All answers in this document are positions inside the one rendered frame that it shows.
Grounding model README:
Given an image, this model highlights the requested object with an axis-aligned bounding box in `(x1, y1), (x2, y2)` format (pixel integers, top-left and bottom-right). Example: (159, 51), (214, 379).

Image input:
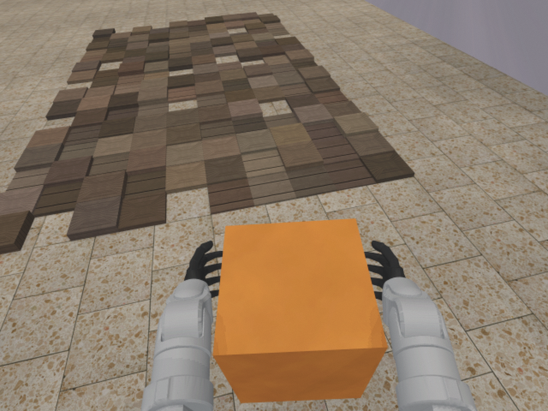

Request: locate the left robot forearm
(140, 279), (213, 411)

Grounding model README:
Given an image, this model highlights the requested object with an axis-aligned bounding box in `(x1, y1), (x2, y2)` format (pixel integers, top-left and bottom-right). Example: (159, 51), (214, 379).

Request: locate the left robot hand
(184, 241), (223, 298)

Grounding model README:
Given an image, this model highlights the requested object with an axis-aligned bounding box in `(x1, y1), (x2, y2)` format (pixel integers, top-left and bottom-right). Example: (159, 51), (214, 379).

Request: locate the right robot forearm
(382, 277), (478, 411)

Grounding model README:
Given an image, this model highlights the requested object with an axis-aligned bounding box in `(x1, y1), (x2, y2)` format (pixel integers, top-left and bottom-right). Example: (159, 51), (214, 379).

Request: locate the carton
(213, 218), (388, 403)

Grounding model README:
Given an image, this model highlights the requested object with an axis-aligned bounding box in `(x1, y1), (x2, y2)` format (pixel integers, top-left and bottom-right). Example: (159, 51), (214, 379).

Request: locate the right robot hand
(364, 241), (405, 300)

